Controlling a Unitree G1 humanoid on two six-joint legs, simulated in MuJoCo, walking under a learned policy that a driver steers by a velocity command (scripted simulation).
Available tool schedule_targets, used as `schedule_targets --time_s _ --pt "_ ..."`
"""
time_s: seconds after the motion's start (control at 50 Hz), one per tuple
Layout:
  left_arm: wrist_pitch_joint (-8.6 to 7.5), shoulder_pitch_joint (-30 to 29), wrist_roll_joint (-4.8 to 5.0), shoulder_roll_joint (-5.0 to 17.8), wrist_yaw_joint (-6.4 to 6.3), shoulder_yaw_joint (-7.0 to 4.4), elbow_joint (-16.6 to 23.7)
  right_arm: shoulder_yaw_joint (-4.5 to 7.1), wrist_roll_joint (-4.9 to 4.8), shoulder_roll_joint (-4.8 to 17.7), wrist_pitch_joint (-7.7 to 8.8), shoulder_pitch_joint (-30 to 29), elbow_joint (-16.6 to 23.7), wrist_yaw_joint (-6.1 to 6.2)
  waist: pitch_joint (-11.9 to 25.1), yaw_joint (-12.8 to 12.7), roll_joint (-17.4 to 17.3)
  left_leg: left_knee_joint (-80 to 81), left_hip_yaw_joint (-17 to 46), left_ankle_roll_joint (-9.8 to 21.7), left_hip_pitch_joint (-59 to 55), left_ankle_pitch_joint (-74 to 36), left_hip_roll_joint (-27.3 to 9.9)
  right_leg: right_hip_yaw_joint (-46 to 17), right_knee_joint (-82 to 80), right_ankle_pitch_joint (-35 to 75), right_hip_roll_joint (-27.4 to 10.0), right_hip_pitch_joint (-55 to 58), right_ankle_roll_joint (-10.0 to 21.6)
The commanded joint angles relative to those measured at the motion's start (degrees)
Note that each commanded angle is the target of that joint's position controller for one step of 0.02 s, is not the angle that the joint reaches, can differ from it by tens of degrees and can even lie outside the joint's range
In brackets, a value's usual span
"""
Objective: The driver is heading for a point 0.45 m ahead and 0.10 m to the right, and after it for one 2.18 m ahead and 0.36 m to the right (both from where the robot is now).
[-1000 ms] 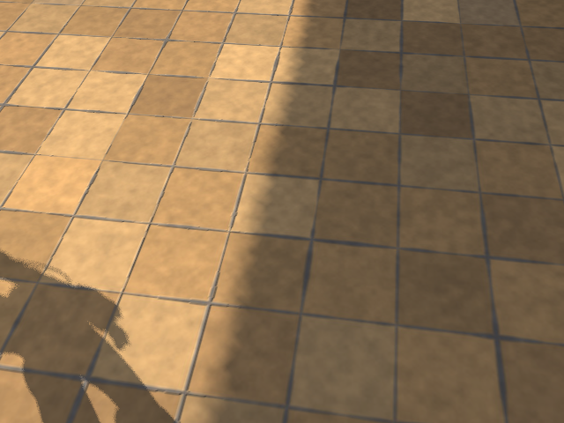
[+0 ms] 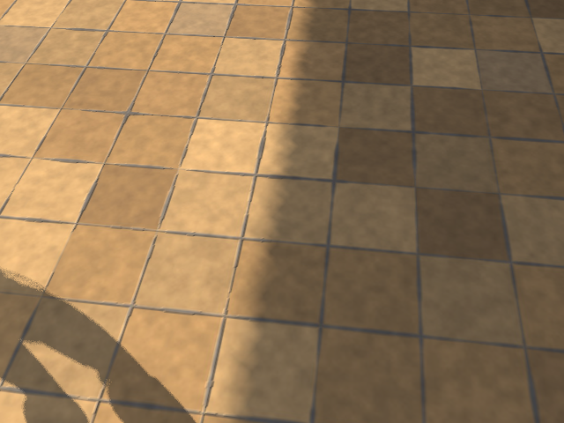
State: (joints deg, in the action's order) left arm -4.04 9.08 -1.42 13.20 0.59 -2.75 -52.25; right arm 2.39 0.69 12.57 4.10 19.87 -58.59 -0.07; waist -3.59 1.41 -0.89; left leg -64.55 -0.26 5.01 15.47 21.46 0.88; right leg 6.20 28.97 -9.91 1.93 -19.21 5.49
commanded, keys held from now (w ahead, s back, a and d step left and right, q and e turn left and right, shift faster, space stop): w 0.02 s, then no key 0.30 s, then e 0.40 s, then w+e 0.24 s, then w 0.04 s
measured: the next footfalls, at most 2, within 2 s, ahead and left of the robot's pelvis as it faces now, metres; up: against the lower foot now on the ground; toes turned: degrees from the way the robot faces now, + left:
left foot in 0.38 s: +0.29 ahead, +0.09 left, +0.00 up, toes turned +2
right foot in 0.80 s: +0.16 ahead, -0.09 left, +0.00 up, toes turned -17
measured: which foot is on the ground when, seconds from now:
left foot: up 0.00-0.36, down 0.38-0.80, up 0.82-1.00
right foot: down 0.00-0.40, up 0.42-0.78, down 0.80-1.00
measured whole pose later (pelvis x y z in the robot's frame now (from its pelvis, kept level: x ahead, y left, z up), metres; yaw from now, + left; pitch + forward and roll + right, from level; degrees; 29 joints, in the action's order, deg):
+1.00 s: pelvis +0.18 -0.03 +0.02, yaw -21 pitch +1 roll +3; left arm -0.5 23.8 -0.6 12.6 0.0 -3.7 -53.3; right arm 4.6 2.2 15.5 -0.2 8.1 -49.5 -1.1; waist 1.9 -1.8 -1.4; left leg -53.4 -1.1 -1.2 32.1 10.4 -2.0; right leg -3.2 17.7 -12.3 2.3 -6.7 5.0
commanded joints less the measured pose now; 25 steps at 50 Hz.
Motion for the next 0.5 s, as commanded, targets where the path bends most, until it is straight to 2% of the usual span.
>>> schedule_targets --time_s 0.02,0.04,0.08,0.12,0.18,0.22,0.28,0.32,0.34,0.36,0.38,0.4,0.42,0.44,0.46,0.48,0.5 --pt "-0.99 5.85 0.62 3.20 -0.31 -0.61 -0.88 0.89 1.21 3.63 -0.35 1.77 2.74 -0.63 2.41 -0.20 3.97 -1.48 2.97 -0.35 13.61 -5.40 -5.59 -18.85 -18.67 5.53 -15.38 11.67 6.08" --pt "-1.52 7.10 0.62 3.00 -0.42 -0.40 -1.63 0.84 1.35 2.85 -0.98 2.14 2.47 -0.84 2.15 0.26 4.12 -0.68 2.18 -1.10 12.05 -5.58 -5.23 -16.79 -18.65 14.06 -15.10 10.45 6.11" --pt "-2.42 9.83 0.86 4.15 -0.49 -0.44 -3.20 0.83 1.42 2.04 -1.82 1.90 2.39 -0.83 1.96 1.30 3.12 1.37 0.78 -2.55 12.11 -5.99 -4.66 -12.03 -17.21 32.68 -14.61 10.21 6.63" --pt "-2.46 11.06 0.74 4.91 -0.56 -0.32 -4.02 0.68 1.30 1.77 -2.27 -0.69 3.05 -0.61 1.82 1.38 3.87 5.62 -0.66 -3.49 13.40 -8.93 -4.39 -7.99 -16.07 42.36 -13.23 10.54 6.07" --pt "-1.69 11.48 0.73 4.10 -0.81 0.43 -4.67 -0.04 0.69 1.17 -2.28 -6.47 4.53 -0.43 1.61 0.28 5.83 16.59 -2.84 -3.96 11.68 -14.33 -3.64 -4.03 -15.22 45.38 -10.49 10.42 4.26" --pt "-1.31 13.26 0.70 4.08 -1.11 0.69 -5.59 -0.50 0.39 0.93 -2.23 -9.26 4.95 -0.06 2.36 -1.21 6.41 22.16 -3.96 -3.70 9.75 -17.23 -2.60 -3.62 -14.23 46.28 -10.53 12.39 3.70" --pt "-0.61 14.70 0.45 3.69 -1.66 0.96 -6.95 -0.69 0.38 1.53 -2.00 -9.87 4.49 0.83 2.82 -2.03 6.76 26.90 -3.69 -2.71 7.83 -16.57 -1.79 -4.74 -11.30 45.81 -12.08 16.08 4.15" --pt "-0.11 14.22 0.33 3.43 -2.05 1.04 -7.51 -0.51 0.51 2.13 -1.59 -8.58 3.65 1.35 2.28 -1.65 6.63 30.79 -3.23 -1.48 5.71 -13.80 -1.26 -6.38 -7.99 44.75 -13.31 17.54 4.28" --pt "0.12 13.91 0.54 3.18 -2.22 1.10 -7.78 -0.32 0.61 2.35 -1.18 -6.55 2.71 1.65 2.12 -0.83 5.81 35.13 -2.97 -0.88 2.69 -14.87 -0.93 -7.67 -4.96 43.42 -12.97 17.52 3.69" --pt "0.24 13.48 0.90 3.48 -2.26 1.02 -8.03 -0.13 0.81 2.83 -0.38 -3.21 1.63 1.96 2.74 1.14 3.50 42.50 -1.69 -0.41 -3.05 -24.28 -1.93 -7.93 -0.44 39.28 -11.40 16.21 2.03" --pt "-0.01 14.54 1.25 3.11 -2.30 1.17 -7.08 0.76 1.30 6.86 0.56 1.25 0.69 2.35 7.23 1.23 -0.70 40.39 3.95 0.65 -13.13 -48.48 -9.19 -7.46 5.95 27.06 -8.78 11.45 0.06" --pt "0.53 20.49 2.72 -0.55 -2.56 1.75 -6.85 1.60 1.00 10.11 0.19 2.81 1.32 2.50 13.69 -0.81 -9.28 36.86 13.99 9.34 -22.72 -72.12 -21.83 -4.31 18.06 -5.63 -2.15 3.33 -1.50" --pt "2.17 18.59 2.39 1.68 -3.01 0.80 -7.07 1.20 -0.68 8.01 -0.66 1.70 2.42 2.20 16.85 1.15 -9.74 38.87 18.42 14.59 -20.69 -69.12 -25.93 -4.95 27.03 -28.74 1.77 0.15 -1.92" --pt "3.07 15.05 0.98 4.00 -2.90 -0.31 -6.23 1.35 -0.87 8.07 -1.24 -0.63 3.30 2.23 12.66 0.51 -6.23 42.01 15.96 14.96 -15.77 -56.68 -24.40 -6.56 34.06 -29.69 0.92 -3.21 -2.26" --pt "3.65 12.01 -0.13 3.57 -2.49 -0.72 -5.48 1.24 -0.54 7.28 -1.84 -3.39 4.08 2.64 8.38 -0.28 -3.54 45.07 13.44 13.18 -10.74 -44.61 -22.10 -7.12 36.79 -26.14 -0.38 -5.52 -2.73" --pt "4.27 10.42 -0.28 2.54 -2.09 -0.93 -4.99 0.92 -0.12 5.92 -2.30 -5.77 4.71 3.30 4.72 -1.55 -2.98 47.90 9.84 11.01 -5.13 -36.69 -19.94 -7.64 36.18 -21.95 -2.00 -5.60 -3.41" --pt "4.90 10.33 -0.42 1.88 -1.82 -1.09 -4.59 0.75 0.08 4.94 -2.64 -7.46 5.14 3.80 3.30 -2.81 -3.91 49.59 6.93 9.38 -1.31 -30.50 -17.91 -7.47 35.04 -18.72 -2.88 -4.50 -4.26"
